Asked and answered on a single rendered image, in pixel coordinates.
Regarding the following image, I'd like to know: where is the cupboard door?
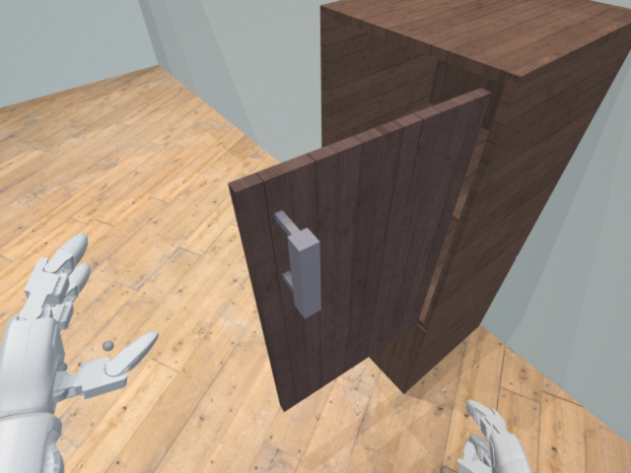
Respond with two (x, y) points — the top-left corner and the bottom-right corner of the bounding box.
(228, 88), (492, 412)

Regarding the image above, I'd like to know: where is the handle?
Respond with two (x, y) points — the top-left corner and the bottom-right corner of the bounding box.
(274, 210), (321, 318)

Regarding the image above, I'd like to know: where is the left robot hand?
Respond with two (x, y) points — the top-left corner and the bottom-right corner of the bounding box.
(0, 233), (159, 419)

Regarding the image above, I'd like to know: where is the right robot hand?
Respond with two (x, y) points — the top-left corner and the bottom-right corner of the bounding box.
(457, 399), (532, 473)

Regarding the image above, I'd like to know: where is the robot left forearm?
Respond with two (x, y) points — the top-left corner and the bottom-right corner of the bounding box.
(0, 412), (64, 473)

